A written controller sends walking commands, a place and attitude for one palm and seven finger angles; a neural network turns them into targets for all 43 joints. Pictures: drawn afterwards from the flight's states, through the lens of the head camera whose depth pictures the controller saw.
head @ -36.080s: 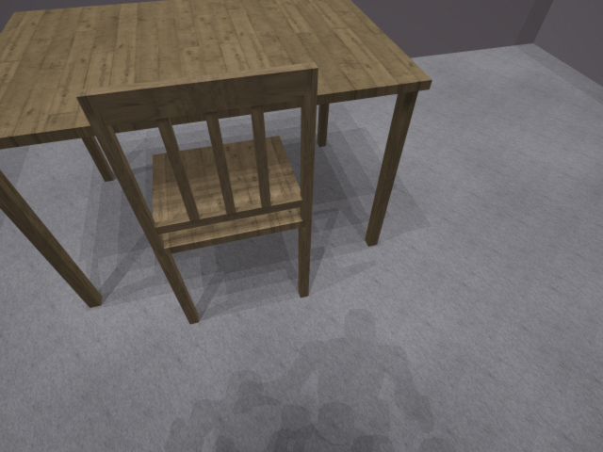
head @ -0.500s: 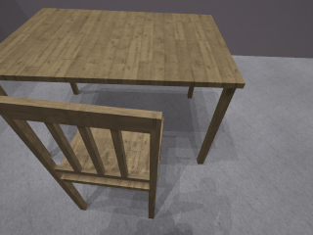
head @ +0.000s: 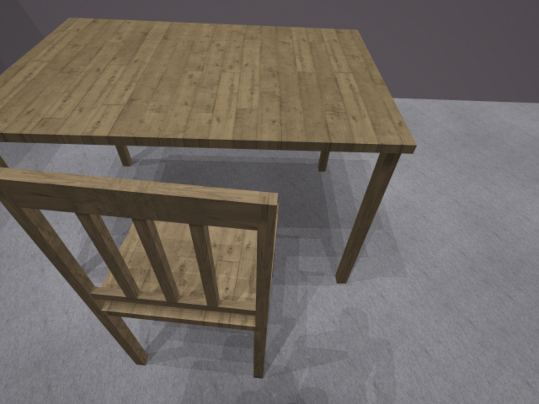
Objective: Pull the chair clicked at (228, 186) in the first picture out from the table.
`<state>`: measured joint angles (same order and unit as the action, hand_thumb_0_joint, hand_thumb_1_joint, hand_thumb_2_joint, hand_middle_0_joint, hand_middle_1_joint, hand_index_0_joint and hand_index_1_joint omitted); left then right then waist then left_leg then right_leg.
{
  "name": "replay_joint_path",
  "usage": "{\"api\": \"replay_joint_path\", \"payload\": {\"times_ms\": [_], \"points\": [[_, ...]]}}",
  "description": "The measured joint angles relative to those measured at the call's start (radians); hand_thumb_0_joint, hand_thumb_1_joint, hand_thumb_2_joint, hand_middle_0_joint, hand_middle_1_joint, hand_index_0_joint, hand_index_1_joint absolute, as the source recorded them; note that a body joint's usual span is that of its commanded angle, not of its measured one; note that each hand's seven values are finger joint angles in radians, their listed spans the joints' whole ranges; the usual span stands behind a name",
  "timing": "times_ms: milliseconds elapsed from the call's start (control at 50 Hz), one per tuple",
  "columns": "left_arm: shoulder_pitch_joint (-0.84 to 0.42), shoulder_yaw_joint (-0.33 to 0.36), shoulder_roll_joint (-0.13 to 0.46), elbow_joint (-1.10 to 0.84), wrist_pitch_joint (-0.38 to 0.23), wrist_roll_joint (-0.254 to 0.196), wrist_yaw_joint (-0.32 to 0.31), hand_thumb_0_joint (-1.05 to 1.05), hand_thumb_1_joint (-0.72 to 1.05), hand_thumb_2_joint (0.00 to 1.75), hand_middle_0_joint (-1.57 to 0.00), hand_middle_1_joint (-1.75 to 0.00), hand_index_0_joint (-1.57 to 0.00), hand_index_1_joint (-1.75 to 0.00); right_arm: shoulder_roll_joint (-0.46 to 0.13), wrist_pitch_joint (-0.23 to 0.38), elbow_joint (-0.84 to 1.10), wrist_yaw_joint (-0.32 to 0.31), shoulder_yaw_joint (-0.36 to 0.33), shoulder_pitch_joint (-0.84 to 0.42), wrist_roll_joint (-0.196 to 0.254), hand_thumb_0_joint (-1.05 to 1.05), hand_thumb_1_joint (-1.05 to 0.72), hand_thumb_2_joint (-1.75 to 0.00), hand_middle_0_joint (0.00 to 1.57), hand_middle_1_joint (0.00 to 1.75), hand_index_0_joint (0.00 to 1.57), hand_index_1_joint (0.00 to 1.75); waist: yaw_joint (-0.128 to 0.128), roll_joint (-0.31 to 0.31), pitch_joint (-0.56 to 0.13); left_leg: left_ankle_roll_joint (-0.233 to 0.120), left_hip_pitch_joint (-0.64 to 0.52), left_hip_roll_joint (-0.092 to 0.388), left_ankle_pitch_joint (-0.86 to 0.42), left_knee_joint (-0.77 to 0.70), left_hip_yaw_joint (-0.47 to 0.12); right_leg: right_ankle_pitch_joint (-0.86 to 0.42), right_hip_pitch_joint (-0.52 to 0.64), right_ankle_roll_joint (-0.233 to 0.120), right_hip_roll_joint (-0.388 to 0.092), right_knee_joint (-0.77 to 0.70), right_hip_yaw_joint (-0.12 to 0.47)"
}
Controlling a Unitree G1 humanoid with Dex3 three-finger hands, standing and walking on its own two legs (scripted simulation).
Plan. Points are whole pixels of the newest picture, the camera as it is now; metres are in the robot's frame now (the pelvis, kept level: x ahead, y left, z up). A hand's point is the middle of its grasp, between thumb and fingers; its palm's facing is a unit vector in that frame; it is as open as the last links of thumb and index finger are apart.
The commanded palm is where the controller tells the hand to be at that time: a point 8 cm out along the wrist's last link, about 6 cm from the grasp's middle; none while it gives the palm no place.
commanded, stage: look again from close up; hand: left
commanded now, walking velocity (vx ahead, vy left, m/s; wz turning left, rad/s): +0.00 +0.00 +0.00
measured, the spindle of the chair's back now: (159, 263) +0.38 +0.24 -0.09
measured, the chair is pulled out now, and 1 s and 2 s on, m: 0.19 0.19 0.19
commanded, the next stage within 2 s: none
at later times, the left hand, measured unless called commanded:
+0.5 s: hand out of the picture -0.01 +0.16 -0.18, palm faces +0.01 -0.98 -0.18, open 7.4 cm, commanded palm none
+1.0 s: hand out of the picture -0.02 +0.16 -0.18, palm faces +0.01 -0.98 -0.19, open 7.4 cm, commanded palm none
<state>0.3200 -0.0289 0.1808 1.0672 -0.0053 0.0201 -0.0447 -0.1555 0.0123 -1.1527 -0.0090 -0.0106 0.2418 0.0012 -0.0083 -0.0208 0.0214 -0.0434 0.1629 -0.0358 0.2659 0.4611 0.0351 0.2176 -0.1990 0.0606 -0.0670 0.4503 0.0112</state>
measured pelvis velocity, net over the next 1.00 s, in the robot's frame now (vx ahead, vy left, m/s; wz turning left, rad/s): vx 0.00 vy -0.01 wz -0.01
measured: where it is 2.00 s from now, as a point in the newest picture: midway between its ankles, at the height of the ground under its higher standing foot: outside the picture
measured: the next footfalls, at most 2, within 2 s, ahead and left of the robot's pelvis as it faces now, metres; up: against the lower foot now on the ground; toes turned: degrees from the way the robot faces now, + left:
none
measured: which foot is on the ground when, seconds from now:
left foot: down 0.00-1.00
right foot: down 0.00-1.00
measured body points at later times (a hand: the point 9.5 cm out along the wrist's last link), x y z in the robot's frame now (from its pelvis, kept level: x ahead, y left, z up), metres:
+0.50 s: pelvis +0.00 -0.01 +0.00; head +0.00 +0.00 +0.45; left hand -0.01 +0.21 -0.16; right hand +0.00 -0.22 -0.16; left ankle -0.01 +0.09 -0.74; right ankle +0.02 -0.16 -0.74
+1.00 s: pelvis +0.00 -0.01 +0.00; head +0.00 +0.00 +0.45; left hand -0.02 +0.21 -0.16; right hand -0.02 -0.22 -0.16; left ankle -0.01 +0.09 -0.74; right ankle +0.02 -0.16 -0.74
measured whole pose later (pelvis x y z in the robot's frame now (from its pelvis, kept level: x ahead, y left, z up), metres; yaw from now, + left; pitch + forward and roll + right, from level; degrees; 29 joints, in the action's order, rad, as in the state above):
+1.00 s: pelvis +0.00 -0.01 +0.00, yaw -1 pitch -1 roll +0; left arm 0.36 -0.02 0.15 1.06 -0.01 0.02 -0.05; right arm -0.11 0.02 -1.17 -0.02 -0.01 0.29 0.01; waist -0.01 -0.02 0.02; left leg -0.03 0.19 -0.02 0.27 0.47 0.04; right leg 0.21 -0.23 0.05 -0.05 0.46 0.02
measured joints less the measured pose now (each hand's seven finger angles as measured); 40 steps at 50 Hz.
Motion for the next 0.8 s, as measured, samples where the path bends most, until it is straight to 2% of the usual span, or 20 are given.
{"api": "replay_joint_path", "payload": {"times_ms": [800], "points": [[0.028,0.007,-0.027,-0.003,-0.004,0.001,-0.002,0.0,0.91,0.89,-0.19,-0.3,-0.2,-0.3,0.032,0.003,-0.012,-0.009,-0.002,0.035,0.004,0.0,-0.92,-0.9,0.2,0.29,0.2,0.3,0.001,0.001,-0.006,0.01,0.02,0.016,-0.001,0.01,0.006,-0.007,-0.022,-0.011,0.016,0.006,0.006]]}}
